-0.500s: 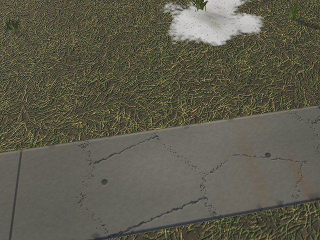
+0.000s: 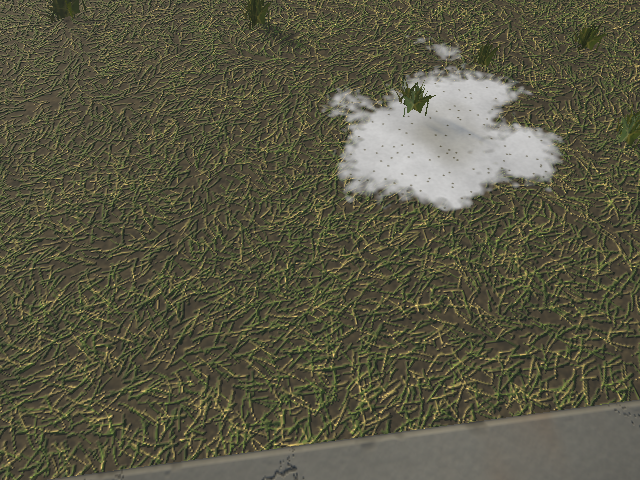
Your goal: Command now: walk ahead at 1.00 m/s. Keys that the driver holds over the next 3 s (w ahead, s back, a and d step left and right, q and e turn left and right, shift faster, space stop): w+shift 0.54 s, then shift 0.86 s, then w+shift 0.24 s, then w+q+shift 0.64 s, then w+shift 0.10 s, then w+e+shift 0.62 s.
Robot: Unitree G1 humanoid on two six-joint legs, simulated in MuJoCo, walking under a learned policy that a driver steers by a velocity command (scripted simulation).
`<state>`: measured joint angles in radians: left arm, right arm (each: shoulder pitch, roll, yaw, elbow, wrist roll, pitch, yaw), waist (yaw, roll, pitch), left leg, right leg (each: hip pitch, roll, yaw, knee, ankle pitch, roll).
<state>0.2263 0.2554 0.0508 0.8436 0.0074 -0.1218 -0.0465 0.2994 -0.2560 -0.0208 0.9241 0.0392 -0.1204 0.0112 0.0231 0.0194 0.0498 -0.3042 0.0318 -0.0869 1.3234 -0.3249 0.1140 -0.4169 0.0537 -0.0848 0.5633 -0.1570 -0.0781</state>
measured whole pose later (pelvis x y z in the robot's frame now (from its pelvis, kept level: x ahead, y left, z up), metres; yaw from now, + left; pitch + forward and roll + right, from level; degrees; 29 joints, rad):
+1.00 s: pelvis +0.83 +0.01 +0.00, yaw +1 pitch +1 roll +0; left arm 0.12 0.22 0.01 0.82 0.03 -0.08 -0.04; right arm 0.23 -0.27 -0.03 0.91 0.00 -0.02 -0.02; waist 0.00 0.02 0.06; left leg -0.40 0.00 -0.07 1.16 -0.50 -0.04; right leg -0.47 0.06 -0.03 0.48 -0.03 -0.08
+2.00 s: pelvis +1.17 -0.02 +0.01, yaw +13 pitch +1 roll -2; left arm 0.45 0.20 0.04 1.04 0.03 -0.10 0.00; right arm 0.15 -0.25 -0.07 0.80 0.05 -0.05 0.03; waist 0.07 0.03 -0.04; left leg -0.88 0.11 -0.04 1.15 0.01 0.09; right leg 0.09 0.02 -0.25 0.28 -0.39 0.01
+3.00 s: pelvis +2.02 +0.33 +0.01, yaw +13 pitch +2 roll +1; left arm 0.51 0.23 0.06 0.80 -0.04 -0.08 -0.01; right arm -0.05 -0.24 -0.02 0.56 -0.01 -0.16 0.01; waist 0.13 0.01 0.03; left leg -0.69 0.04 -0.16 0.57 0.10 -0.03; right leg 0.02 0.15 0.25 0.35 -0.37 -0.13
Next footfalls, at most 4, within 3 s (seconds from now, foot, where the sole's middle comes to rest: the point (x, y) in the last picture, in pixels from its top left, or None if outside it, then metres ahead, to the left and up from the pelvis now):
0.40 left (283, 405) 0.62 0.13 -0.76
0.84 right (368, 263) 1.01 -0.06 -0.76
1.20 left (276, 284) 0.94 0.17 -0.76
1.72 right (396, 239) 1.09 -0.14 -0.76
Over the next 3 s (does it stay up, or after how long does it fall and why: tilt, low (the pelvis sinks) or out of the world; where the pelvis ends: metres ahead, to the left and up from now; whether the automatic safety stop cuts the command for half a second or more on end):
stays up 2.02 0.33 0.01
